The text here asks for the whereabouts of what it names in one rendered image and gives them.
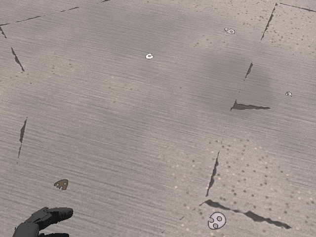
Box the left robot hand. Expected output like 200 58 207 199
13 206 73 237

